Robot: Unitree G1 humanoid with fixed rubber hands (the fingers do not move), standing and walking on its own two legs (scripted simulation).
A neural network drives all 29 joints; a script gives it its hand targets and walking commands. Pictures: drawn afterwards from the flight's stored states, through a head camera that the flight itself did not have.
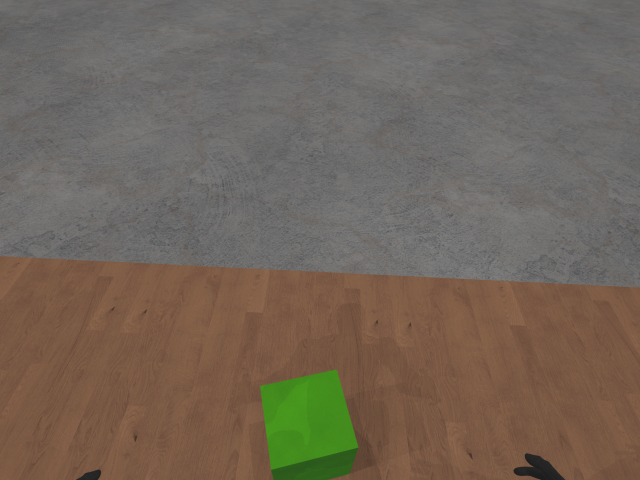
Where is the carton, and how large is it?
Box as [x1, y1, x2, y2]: [260, 370, 358, 479]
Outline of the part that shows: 336,370 260,386 273,479 327,479 349,473 358,447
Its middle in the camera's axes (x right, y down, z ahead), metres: -0.03 +0.53 +1.06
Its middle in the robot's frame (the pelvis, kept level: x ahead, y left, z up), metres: +0.39 +0.01 -0.65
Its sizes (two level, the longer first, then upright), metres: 0.210 0.200 0.250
